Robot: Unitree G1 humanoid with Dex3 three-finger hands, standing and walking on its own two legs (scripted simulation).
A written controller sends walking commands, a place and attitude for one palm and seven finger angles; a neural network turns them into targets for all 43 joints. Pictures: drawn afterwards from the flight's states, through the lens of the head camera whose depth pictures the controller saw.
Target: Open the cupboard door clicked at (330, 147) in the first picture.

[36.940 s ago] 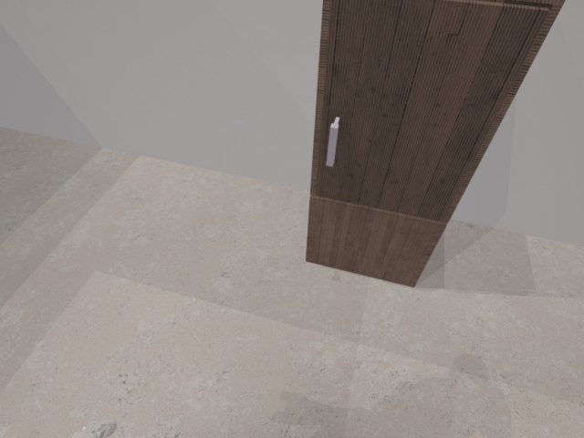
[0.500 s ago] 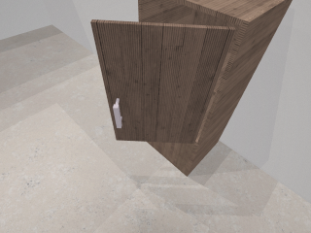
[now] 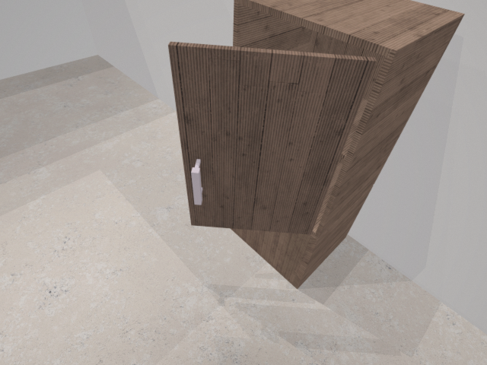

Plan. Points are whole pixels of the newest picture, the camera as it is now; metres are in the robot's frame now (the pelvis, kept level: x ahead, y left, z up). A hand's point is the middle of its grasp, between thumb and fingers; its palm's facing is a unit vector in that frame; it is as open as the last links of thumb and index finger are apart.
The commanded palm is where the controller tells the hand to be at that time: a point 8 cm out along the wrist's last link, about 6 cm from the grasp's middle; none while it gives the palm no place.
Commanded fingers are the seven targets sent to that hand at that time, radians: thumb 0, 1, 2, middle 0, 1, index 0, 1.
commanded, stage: shuffle to correct the standing spot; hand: left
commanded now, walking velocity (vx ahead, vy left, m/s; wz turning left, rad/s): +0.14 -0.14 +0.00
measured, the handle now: (198, 182) +0.59 +0.15 -0.10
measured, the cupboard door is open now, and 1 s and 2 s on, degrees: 42 42 42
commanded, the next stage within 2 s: come to a stop and stand still in 0.36 s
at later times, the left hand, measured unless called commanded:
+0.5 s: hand out of the picture -0.04 +0.12 -0.18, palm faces +0.09 -0.99 -0.12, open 7.3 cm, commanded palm none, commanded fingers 0.00 0.90 0.90 -0.20 -0.30 -0.20 -0.30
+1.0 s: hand out of the picture +0.05 +0.18 -0.17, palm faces +0.01 -0.97 -0.24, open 7.3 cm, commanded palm none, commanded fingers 0.00 0.90 0.90 -0.20 -0.30 -0.20 -0.30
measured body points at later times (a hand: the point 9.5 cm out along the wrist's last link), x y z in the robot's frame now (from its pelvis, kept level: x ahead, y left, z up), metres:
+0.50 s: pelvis +0.03 -0.03 +0.00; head +0.02 -0.01 +0.45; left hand -0.04 +0.17 -0.17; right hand +0.03 -0.26 -0.15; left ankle +0.06 +0.06 -0.73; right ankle +0.02 -0.14 -0.74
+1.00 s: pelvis +0.02 -0.02 +0.00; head +0.03 -0.01 +0.45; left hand +0.05 +0.23 -0.15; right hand +0.06 -0.26 -0.15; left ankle +0.06 +0.06 -0.74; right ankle +0.02 -0.14 -0.74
